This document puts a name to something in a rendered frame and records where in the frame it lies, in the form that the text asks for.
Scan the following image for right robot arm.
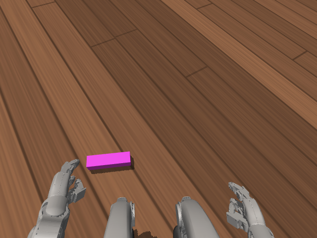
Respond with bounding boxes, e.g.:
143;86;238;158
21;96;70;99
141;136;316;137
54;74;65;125
248;225;275;238

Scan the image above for left robot hand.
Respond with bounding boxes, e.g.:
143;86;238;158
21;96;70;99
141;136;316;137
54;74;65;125
48;159;86;204

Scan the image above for carton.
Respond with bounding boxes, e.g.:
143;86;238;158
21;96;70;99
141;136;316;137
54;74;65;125
86;151;131;170

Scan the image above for left robot arm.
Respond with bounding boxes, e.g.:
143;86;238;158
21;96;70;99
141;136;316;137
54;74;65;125
27;195;70;238

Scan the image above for right robot hand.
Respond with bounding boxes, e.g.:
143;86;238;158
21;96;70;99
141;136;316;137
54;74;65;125
226;182;266;233

